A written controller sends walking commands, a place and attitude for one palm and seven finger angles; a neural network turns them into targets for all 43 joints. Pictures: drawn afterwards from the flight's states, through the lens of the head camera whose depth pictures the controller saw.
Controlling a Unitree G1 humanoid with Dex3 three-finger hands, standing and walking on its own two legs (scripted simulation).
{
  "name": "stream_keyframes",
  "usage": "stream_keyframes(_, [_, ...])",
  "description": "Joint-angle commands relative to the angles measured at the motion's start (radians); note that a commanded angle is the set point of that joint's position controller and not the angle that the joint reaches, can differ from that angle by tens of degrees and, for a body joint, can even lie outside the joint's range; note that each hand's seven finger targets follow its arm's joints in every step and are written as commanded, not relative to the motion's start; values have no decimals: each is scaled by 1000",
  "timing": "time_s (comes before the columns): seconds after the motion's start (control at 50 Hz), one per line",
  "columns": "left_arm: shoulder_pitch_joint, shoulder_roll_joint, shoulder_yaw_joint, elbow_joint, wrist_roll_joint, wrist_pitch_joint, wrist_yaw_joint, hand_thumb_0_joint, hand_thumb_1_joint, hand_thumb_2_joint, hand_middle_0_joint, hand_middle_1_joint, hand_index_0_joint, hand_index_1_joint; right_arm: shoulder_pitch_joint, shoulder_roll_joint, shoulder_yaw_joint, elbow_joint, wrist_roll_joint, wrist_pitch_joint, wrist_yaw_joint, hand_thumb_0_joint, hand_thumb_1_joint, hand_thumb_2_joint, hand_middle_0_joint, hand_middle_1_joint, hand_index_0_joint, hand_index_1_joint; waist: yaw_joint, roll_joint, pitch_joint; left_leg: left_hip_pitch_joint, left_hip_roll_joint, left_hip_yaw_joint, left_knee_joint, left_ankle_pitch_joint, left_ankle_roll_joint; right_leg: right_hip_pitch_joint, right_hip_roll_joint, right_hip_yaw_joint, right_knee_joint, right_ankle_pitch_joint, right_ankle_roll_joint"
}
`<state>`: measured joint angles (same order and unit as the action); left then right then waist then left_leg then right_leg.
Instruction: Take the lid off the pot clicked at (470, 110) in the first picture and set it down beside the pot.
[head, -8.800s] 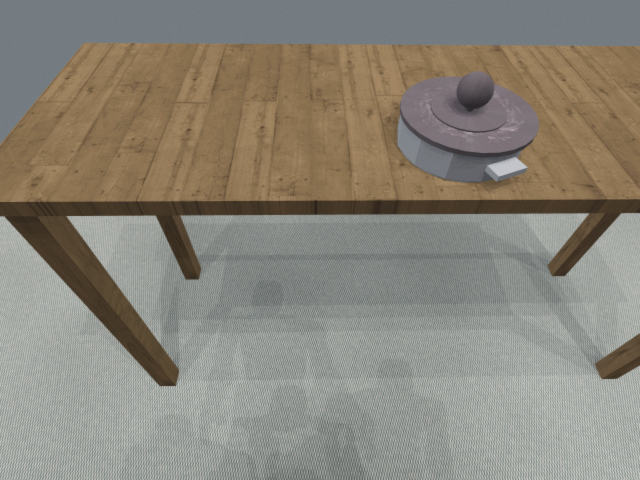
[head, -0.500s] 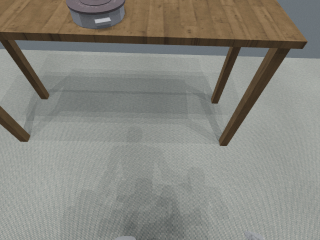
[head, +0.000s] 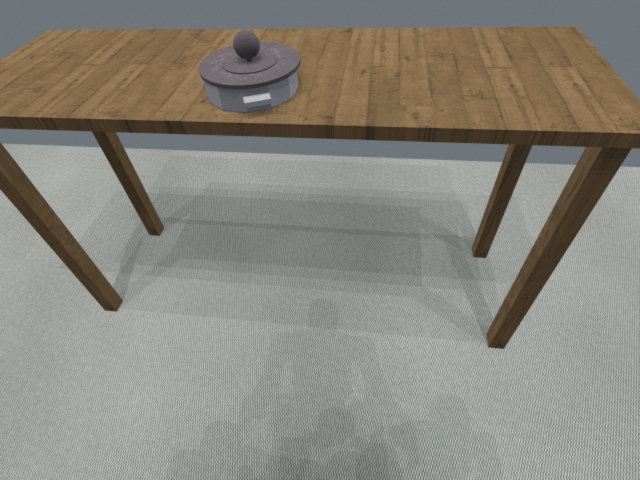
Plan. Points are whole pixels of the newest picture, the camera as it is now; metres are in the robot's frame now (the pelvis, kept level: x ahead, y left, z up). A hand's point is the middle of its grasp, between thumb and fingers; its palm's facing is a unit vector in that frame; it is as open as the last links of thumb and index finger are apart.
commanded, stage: take the last steps up to it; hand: left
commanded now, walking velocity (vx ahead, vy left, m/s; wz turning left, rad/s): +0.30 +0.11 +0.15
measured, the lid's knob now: (246, 44) +0.85 +0.20 +0.18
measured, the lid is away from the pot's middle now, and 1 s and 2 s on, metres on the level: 0.00 0.00 0.00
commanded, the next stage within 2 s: come to a stop and stand still in 0.76 s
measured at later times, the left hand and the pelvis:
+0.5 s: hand out of the picture +0.07 +0.24 -0.18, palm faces +0.17 -0.96 -0.20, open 7.3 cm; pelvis +0.17 +0.08 -0.01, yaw +4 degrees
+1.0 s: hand (214, 311) +0.43 +0.25 -0.15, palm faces +0.09 -0.96 -0.25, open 7.2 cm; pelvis +0.35 +0.06 +0.01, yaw +2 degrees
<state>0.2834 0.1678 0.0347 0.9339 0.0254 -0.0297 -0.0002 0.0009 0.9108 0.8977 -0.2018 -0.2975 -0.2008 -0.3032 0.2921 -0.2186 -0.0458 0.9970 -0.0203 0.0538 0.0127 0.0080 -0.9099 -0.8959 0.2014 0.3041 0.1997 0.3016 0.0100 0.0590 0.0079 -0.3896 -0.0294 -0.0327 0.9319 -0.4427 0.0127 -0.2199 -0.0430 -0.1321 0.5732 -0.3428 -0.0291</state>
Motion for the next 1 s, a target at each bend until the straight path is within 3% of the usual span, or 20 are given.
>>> stream_keyframes(0.0, [62,154,49,-4,-4,-35,22,0,900,900,-200,-300,-200,-300,-86,-63,-31,-91,-13,-42,20,0,-900,-900,200,300,200,300,-1,-171,149,-331,113,-35,231,185,-29,34,-321,316,-449,-162,-56])
stream_keyframes(0.04, [107,127,42,23,-6,-47,21,0,900,900,-200,-300,-200,-300,-57,-35,-27,-70,-8,-41,23,0,-900,-900,200,300,200,300,4,-202,113,-326,105,10,208,251,-48,100,-272,176,-415,86,-39])
stream_keyframes(0.1, [191,124,37,75,-3,-58,23,0,900,900,-200,-300,-200,-300,-87,-10,-24,-70,-5,-45,29,0,-900,-900,200,300,200,300,22,-182,100,-359,109,52,160,292,-58,179,-266,114,-383,315,-44])
stream_keyframes(0.26, [237,140,34,138,5,-55,30,0,900,900,-200,-300,-200,-300,-219,28,3,-106,4,-72,46,0,-900,-900,200,300,200,300,49,-232,131,-188,91,165,-217,297,-22,183,-263,19,-341,498,-47])
stream_keyframes(0.3, [223,157,41,142,5,-50,30,0,900,900,-200,-300,-200,-300,-177,10,0,-95,5,-83,40,0,-900,-900,200,300,200,300,26,-240,113,-73,70,176,-272,240,6,176,-281,18,-273,578,-54])
stream_keyframes(0.34, [196,165,44,144,-1,-44,29,0,900,900,-200,-300,-200,-300,26,-25,-11,-33,-4,-97,19,0,-900,-900,200,300,200,300,-69,-214,3,214,11,207,-401,261,34,129,-240,-38,-3,707,-27])
stream_keyframes(0.36, [216,129,39,137,-6,-43,24,0,900,900,-200,-300,-200,-300,179,-104,-30,8,-10,-101,0,0,-900,-900,200,300,200,300,-126,-89,-125,468,90,140,-425,307,56,21,-200,-58,240,539,0])
stream_keyframes(0.38, [267,66,31,110,-19,-33,11,0,900,900,-200,-300,-200,-300,266,-240,-61,21,-18,-100,-15,0,-900,-900,200,300,200,300,-128,195,-206,670,365,-281,-480,330,158,-295,-30,-75,560,-144,35])
stream_keyframes(0.4, [175,55,28,64,-18,-36,14,0,900,900,-200,-300,-200,-300,309,-258,-64,28,-3,-90,-21,0,-900,-900,200,300,200,300,-149,153,-184,622,443,-399,-599,376,208,-390,-5,43,727,-263,4])
stream_keyframes(0.42, [132,41,25,55,-22,-31,22,0,900,900,-200,-300,-200,-300,221,-224,-56,20,1,-93,-35,0,-900,-900,200,300,200,300,-120,172,-179,554,460,-386,-639,267,209,-444,-42,115,833,-184,-3])
stream_keyframes(0.46, [76,55,36,67,-10,-26,8,0,900,900,-200,-300,-200,-300,67,-85,-17,-22,-3,-108,-36,0,-900,-900,200,300,200,300,-63,45,-5,292,380,-220,-683,222,184,-422,-111,124,796,-23,1])
stream_keyframes(0.52, [137,6,31,88,4,9,2,0,900,900,-200,-300,-200,-300,-4,-30,-5,-27,-3,-129,-35,0,-900,-900,200,300,200,300,19,20,65,79,320,-73,-757,222,162,-315,-125,103,651,15,29])
stream_keyframes(0.68, [-37,37,36,-26,-1,14,-15,0,900,900,-200,-300,-200,-300,32,-71,-13,-22,-3,-128,-30,0,-900,-900,200,300,200,300,-1,-8,84,179,301,1,-764,303,200,-282,-95,59,204,100,42])
stream_keyframes(0.74, [-71,38,33,-43,3,7,-16,0,900,900,-200,-300,-200,-300,60,-78,-12,0,-6,-122,-32,0,-900,-900,200,300,200,300,-14,5,71,240,287,42,-667,403,173,-210,-47,14,88,124,39])
stream_keyframes(0.78, [20,66,40,-18,4,-8,-13,0,900,900,-200,-300,-200,-300,67,-61,-6,13,-2,-118,-33,0,-900,-900,200,300,200,300,31,-51,29,201,233,86,-483,451,118,-5,-9,-4,-52,182,28])
stream_keyframes(0.8, [133,123,53,19,8,-23,-7,0,900,900,-200,-300,-200,-300,65,-40,-2,14,5,-121,-30,0,-900,-900,200,300,200,300,80,-133,-25,100,162,141,-285,396,69,178,-76,99,-82,270,-7])
stream_keyframes(0.82, [228,226,77,39,8,-35,3,0,900,900,-200,-300,-200,-300,108,9,3,-7,12,-125,-23,0,-900,-900,200,300,200,300,84,-353,-105,-143,36,200,-8,56,8,379,-344,483,-186,418,-126])
stream_keyframes(0.84, [266,250,79,50,-14,-39,7,0,900,900,-200,-300,-200,-300,78,-37,1,-23,11,-116,-28,0,-900,-900,200,300,200,300,102,-351,-161,-164,36,96,189,-178,-3,360,-436,590,-269,527,-216])
stream_keyframes(0.9, [33,145,49,3,-12,-23,36,0,900,900,-200,-300,-200,-300,24,-1,5,1,12,-82,-44,0,-900,-900,200,300,200,300,22,-92,-55,-129,102,-1,218,-50,-36,132,-356,332,-207,877,-207])
stream_keyframes(0.98, [-31,147,52,-9,-4,9,50,0,900,900,-200,-300,-200,-300,56,21,-8,10,16,-17,-40,0,-900,-900,200,300,200,300,-8,-169,-80,-43,60,37,116,8,-69,58,-276,158,-183,925,-170])
